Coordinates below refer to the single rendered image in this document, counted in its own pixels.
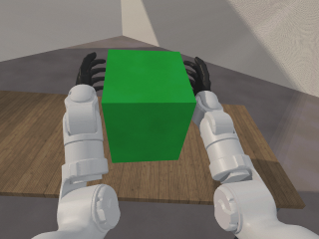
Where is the right robot upper arm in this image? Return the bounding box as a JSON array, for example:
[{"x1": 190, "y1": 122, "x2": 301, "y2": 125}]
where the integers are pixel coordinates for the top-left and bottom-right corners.
[{"x1": 213, "y1": 179, "x2": 319, "y2": 239}]

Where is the table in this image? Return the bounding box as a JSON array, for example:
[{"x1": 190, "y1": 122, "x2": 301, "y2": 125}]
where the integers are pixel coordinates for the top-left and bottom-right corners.
[{"x1": 0, "y1": 90, "x2": 306, "y2": 239}]

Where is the right robot forearm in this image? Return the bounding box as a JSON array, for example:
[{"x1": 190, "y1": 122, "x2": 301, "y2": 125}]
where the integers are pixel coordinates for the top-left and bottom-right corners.
[{"x1": 191, "y1": 91, "x2": 277, "y2": 212}]

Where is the robot left hand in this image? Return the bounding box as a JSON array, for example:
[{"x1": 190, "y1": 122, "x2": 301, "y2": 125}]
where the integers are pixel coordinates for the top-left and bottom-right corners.
[{"x1": 75, "y1": 52, "x2": 106, "y2": 92}]

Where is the robot right hand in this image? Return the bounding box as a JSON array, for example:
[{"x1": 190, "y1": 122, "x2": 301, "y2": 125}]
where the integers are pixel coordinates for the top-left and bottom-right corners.
[{"x1": 183, "y1": 57, "x2": 211, "y2": 96}]

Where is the carton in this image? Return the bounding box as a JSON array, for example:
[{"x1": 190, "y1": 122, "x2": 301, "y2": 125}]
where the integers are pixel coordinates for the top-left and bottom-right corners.
[{"x1": 101, "y1": 49, "x2": 196, "y2": 163}]

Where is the left robot forearm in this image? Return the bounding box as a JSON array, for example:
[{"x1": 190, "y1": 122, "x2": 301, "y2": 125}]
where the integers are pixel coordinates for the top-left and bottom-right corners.
[{"x1": 57, "y1": 84, "x2": 109, "y2": 225}]

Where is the left robot upper arm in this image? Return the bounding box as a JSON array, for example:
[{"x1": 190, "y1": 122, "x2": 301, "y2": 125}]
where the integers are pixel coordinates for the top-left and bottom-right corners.
[{"x1": 32, "y1": 183, "x2": 121, "y2": 239}]

